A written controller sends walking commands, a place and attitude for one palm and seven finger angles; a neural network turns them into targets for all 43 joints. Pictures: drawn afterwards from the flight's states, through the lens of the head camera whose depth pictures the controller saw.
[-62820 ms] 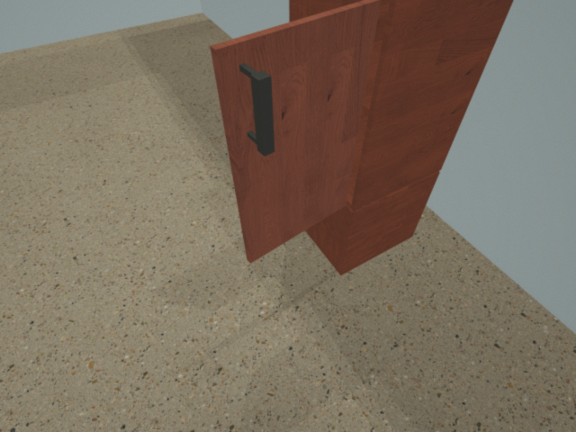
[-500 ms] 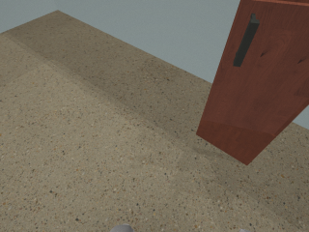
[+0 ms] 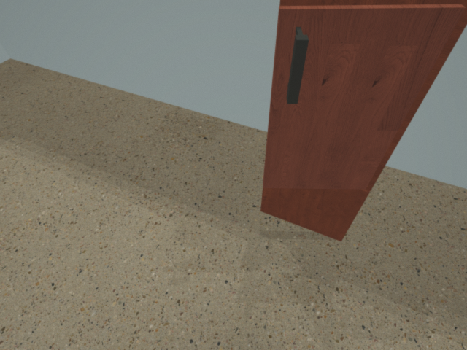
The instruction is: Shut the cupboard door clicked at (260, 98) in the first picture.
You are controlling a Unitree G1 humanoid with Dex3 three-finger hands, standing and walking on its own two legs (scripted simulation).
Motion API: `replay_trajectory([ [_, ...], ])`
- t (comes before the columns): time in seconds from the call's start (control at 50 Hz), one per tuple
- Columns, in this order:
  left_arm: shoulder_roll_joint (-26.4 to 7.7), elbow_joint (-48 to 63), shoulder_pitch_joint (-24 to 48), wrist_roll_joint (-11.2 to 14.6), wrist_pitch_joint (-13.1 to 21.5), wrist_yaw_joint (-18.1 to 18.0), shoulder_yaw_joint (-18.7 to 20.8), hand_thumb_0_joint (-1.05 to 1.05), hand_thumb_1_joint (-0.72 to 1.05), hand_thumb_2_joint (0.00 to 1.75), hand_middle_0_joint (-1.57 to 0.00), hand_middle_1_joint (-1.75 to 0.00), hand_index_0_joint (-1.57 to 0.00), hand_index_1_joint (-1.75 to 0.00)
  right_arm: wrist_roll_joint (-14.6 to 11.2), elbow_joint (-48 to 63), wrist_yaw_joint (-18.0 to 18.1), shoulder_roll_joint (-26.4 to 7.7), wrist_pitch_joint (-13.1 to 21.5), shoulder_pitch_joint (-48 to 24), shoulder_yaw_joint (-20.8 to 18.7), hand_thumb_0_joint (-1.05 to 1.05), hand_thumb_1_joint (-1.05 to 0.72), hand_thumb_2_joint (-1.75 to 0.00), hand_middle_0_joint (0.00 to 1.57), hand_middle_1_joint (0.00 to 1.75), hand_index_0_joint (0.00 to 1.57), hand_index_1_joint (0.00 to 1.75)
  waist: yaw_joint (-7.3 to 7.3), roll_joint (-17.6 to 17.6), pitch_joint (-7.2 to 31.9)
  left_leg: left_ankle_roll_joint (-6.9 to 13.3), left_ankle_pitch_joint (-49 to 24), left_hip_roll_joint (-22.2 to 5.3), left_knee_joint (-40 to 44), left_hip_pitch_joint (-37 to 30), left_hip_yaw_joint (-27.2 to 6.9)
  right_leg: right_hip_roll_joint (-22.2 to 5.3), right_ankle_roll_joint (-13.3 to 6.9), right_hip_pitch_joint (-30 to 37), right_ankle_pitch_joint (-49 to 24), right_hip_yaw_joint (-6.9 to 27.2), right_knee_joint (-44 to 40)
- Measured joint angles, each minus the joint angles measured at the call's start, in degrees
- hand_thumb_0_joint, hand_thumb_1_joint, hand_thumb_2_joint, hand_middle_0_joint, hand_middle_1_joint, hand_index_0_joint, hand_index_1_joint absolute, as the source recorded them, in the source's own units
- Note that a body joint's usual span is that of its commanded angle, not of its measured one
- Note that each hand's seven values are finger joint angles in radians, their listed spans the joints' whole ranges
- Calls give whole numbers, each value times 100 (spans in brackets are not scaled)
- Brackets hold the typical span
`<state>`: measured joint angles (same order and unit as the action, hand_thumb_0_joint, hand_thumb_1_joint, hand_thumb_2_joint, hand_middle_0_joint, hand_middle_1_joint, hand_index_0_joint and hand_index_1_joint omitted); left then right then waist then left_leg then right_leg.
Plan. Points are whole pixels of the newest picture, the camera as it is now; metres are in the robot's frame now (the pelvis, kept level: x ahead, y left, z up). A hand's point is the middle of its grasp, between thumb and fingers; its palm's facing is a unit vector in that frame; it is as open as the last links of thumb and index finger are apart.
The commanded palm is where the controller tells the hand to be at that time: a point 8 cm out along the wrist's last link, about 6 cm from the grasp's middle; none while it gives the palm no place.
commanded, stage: take the last steps up to it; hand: left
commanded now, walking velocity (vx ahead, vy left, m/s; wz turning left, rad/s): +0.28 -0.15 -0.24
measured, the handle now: (295, 66) +0.66 -0.12 +0.15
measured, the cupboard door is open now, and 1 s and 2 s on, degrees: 23 23 23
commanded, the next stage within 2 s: come to a stop and stand still in 0.54 s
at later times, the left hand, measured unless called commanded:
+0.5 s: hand out of the picture +0.16 +0.17 -0.19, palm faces -0.07 -0.99 -0.15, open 7.4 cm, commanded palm none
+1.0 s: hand (214, 253) +0.35 +0.07 -0.15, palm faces -0.13 -0.97 -0.20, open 7.4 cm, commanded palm none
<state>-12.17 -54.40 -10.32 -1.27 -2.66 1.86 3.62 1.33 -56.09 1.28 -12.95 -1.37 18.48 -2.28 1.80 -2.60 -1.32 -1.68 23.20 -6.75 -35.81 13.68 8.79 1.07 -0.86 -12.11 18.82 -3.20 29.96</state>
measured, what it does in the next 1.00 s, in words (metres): walks ahead: left foot, then right foot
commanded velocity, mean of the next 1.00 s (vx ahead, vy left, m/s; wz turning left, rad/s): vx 0.04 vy -0.02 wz -0.09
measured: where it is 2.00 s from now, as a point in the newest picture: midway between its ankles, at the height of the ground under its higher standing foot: outside the picture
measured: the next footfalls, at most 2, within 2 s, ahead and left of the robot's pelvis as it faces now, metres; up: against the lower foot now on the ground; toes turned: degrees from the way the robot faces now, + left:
left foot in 0.38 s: +0.24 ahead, +0.08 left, +0.00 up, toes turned +5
right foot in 0.80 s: +0.30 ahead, -0.24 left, +0.00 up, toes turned -12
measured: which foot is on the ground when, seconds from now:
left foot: up 0.00-0.36, down 0.38-0.80, up 0.82-1.00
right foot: down 0.00-0.38, up 0.40-0.78, down 0.80-1.00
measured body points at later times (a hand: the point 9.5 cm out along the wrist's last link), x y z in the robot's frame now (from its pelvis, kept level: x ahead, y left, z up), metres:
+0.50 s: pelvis +0.14 -0.01 +0.00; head +0.16 +0.01 +0.45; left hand +0.16 +0.22 -0.17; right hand +0.19 -0.27 -0.13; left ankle +0.20 +0.07 -0.73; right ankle +0.04 -0.12 -0.64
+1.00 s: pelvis +0.23 -0.08 +0.01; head +0.27 -0.10 +0.45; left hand +0.36 +0.12 -0.14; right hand +0.21 -0.34 -0.15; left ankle +0.19 +0.03 -0.66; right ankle +0.26 -0.23 -0.73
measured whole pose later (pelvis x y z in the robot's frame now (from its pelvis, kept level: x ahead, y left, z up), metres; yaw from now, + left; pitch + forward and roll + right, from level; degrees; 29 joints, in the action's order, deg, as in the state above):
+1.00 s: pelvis +0.23 -0.08 +0.01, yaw -7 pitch +1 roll +0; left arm -7.3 -56.1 -5.7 -1.3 -0.2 -1.6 1.6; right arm 0.1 -58.0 1.0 -12.5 -3.2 13.8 -3.5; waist 1.6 -1.5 -4.9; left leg -3.3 30.9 -0.1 -59.6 23.9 2.9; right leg -4.4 1.2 -19.8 10.1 -2.9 29.5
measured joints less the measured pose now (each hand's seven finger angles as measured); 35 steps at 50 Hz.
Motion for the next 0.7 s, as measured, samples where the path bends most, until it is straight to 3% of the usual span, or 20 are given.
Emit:
replay_trajectory([
  [0.06,154,-61,-141,14,116,-52,-52,0,91,90,-20,-30,-20,-29,-2,-213,-23,-122,-143,26,-78,0,-91,-90,20,30,20,30,18,-166,85,0,679,104,-1576,626,-438,138,-235,164,76,-72,-20],
  [0.14,217,-186,-471,31,252,-148,-64,0,90,90,-20,-30,-20,-29,36,-209,-92,-117,-94,-135,-121,1,-91,-90,20,30,20,30,-11,9,117,-94,163,186,-2461,1354,-467,177,-313,557,-77,61,-618],
  [0.26,256,-495,-732,22,329,-152,-119,0,90,90,-20,-30,-20,-29,26,44,-112,-16,64,-538,-124,1,-91,-90,20,30,20,30,-30,186,-62,-175,-368,125,-1601,1746,-421,318,-343,978,-59,155,-1045],
  [0.36,216,-669,-906,27,286,-149,-97,0,90,90,-20,-30,-20,-29,9,136,-55,105,216,-786,-49,0,-91,-90,20,30,20,30,-140,350,-165,-53,-680,287,-300,1293,-204,376,-304,1216,463,219,-668],
  [0.4,188,-722,-970,79,237,-142,-72,0,90,90,-20,-30,-20,-29,62,190,-13,138,361,-835,-7,0,-91,-90,20,30,20,30,-140,420,-171,296,-1186,313,-95,1090,-109,360,-278,804,851,262,591],
  [0.44,114,-740,-912,65,138,-118,-60,0,90,90,-20,-30,-20,-29,79,226,22,202,417,-844,61,0,-91,-90,20,30,20,30,-154,535,-194,489,-910,270,-311,960,62,320,-253,50,1048,365,2469],
  [0.48,45,-706,-761,0,62,-80,-15,0,90,90,-20,-30,-20,-29,75,237,51,250,409,-738,92,0,-91,-90,20,30,20,30,-135,568,-171,480,-763,244,-154,728,136,177,-177,-615,795,304,3553],
  [0.52,-5,-585,-532,-42,22,-32,30,0,91,90,-20,-30,-20,-29,73,169,83,273,403,-602,95,0,-91,-90,20,30,20,30,-137,518,-187,392,-855,215,171,488,133,-14,-74,-1138,411,263,3878],
  [0.6,-47,-281,-183,-32,17,14,84,0,91,90,-20,-30,-20,-29,70,-45,68,284,339,-329,75,0,-91,-90,20,30,20,30,-139,336,-186,319,-1029,98,804,64,134,-357,106,-1739,-103,279,3219],
  [0.7,-80,-151,84,-19,29,-1,72,0,91,90,-20,-30,-19,-29,62,-211,-9,274,231,-25,-10,0,-90,-90,20,30,20,30,35,179,-164,120,-991,-66,1128,-280,140,-557,256,-1717,-513,181,1711],
])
